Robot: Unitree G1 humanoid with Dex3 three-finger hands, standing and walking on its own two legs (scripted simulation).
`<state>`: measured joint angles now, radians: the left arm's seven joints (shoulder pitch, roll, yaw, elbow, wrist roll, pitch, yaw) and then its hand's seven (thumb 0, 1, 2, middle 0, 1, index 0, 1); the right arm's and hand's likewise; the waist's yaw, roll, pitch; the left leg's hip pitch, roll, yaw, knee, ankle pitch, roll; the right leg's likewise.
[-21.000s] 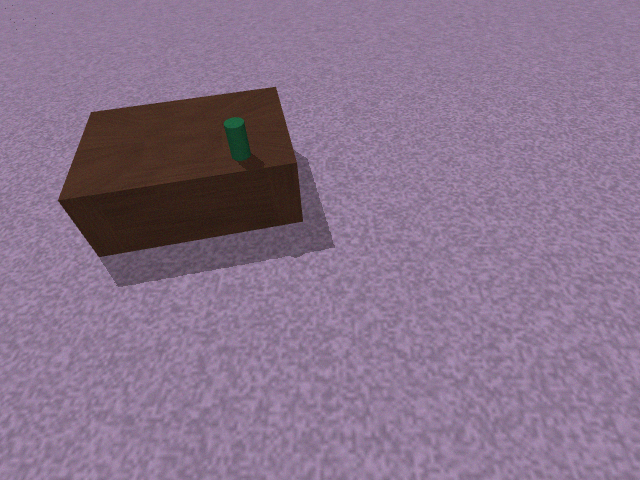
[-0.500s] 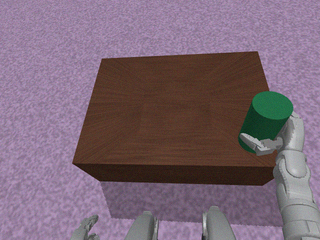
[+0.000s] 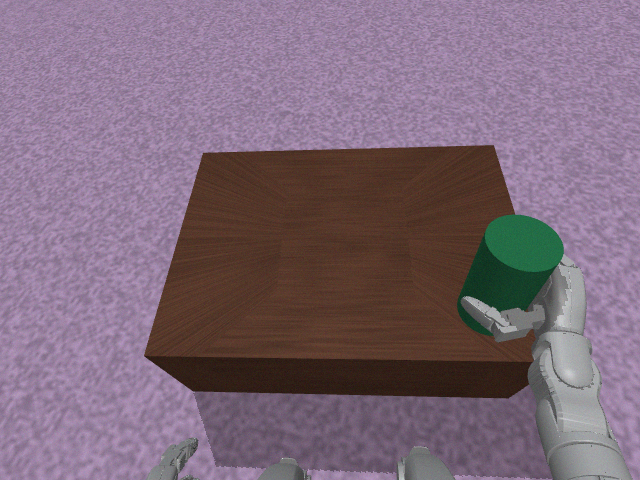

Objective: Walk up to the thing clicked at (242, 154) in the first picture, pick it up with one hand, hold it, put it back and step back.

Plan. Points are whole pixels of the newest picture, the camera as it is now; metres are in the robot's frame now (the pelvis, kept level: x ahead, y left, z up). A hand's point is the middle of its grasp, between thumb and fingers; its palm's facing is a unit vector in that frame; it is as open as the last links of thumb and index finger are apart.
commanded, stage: lift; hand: right
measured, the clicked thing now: (502, 279) +0.36 -0.18 +0.03
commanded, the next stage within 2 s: hold in 0.38 s
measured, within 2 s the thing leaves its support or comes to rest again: neither
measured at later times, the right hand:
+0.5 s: hand (506, 283) +0.35 -0.18 +0.05, palm faces +0.18 +0.98 -0.02, open 10.7 cm
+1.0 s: hand (517, 284) +0.34 -0.18 +0.06, palm faces +0.18 +0.98 -0.02, open 10.7 cm
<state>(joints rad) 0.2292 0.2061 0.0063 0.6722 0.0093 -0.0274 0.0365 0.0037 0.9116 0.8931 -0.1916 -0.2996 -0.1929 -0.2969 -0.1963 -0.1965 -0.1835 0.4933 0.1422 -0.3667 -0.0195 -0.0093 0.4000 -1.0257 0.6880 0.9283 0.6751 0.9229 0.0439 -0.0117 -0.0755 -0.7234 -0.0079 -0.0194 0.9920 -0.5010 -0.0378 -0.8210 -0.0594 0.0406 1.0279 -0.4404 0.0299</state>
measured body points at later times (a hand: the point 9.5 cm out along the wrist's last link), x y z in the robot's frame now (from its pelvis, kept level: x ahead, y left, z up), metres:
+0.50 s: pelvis +0.01 +0.00 +0.02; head +0.07 -0.01 +0.46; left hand +0.13 +0.25 -0.09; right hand +0.33 -0.23 +0.05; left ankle -0.01 +0.15 -0.67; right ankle +0.03 -0.13 -0.67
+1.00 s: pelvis +0.01 -0.01 +0.03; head +0.06 -0.02 +0.47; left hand +0.14 +0.24 -0.08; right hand +0.32 -0.23 +0.06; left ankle -0.01 +0.15 -0.67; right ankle +0.03 -0.13 -0.67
